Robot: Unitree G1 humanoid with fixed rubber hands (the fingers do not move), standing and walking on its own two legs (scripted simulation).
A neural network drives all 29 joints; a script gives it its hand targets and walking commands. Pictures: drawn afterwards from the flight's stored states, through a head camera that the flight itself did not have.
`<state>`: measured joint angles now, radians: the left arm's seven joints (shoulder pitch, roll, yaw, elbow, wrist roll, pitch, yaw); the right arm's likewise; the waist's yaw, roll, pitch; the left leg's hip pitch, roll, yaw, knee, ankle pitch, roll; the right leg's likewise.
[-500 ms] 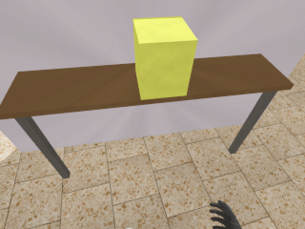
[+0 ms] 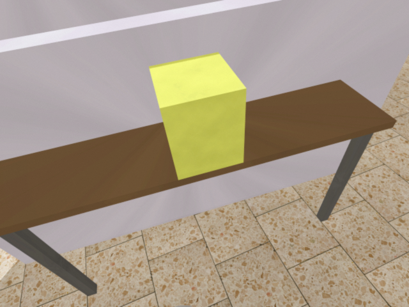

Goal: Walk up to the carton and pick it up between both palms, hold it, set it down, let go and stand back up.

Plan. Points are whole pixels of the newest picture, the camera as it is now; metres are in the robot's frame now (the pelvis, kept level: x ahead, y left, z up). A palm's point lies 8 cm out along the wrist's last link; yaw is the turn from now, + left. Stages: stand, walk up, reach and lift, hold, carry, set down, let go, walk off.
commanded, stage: walk up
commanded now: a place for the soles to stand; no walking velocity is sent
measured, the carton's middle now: (198, 116) +0.62 +0.05 +0.05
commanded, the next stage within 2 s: none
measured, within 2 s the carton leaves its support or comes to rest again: neither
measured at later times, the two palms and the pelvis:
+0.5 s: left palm out of the picture +0.15 +0.30 -0.13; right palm (289, 291) +0.19 -0.14 -0.08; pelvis +0.04 +0.07 +0.00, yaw -3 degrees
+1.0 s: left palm out of the picture +0.12 +0.24 -0.11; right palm out of the picture +0.07 -0.18 -0.10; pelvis +0.02 +0.04 +0.01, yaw -4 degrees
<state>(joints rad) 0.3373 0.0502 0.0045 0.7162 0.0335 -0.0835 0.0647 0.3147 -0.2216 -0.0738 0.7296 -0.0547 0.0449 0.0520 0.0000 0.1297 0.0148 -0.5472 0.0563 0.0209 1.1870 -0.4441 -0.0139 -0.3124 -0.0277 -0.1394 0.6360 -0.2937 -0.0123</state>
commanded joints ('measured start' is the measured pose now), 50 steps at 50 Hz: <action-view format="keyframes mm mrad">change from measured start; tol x16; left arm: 1 -69 192 69 -87 0 -35 -2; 50 -68 197 24 -11 -17 67 -91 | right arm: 1 -77 -1 13 -148 10 -35 -12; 8 57 -50 -2 -113 12 -82 -51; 34 -230 -41 -18 -232 25 -22 -84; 50 -58 -9 12 -77 37 -83 -73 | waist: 1 -8 -282 33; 6 -49 -295 -62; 9 -46 188 -138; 30 60 24 -123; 33 61 -395 29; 50 21 -37 23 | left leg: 1 -75 65 -41 -177 56 -18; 7 434 -27 39 -557 312 30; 10 342 339 -552 -883 258 196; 20 405 307 -301 -802 498 260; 30 106 226 -131 -880 -91 118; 35 40 -10 -32 -275 -46 7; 43 456 40 -112 -779 306 52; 45 309 168 -366 -874 68 135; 50 195 61 -197 -882 42 57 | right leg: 1 29 -294 273 -346 217 -183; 6 -95 -191 107 -145 244 -85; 9 -218 8 59 329 -369 65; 18 -210 -4 197 622 -254 70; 25 -194 -35 164 378 -291 72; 31 281 1 55 -164 -16 -21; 34 -225 -327 639 -498 -563 -219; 37 -38 -214 365 -388 -96 -151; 41 48 -156 240 -266 96 -130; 50 154 -45 150 -237 -37 -43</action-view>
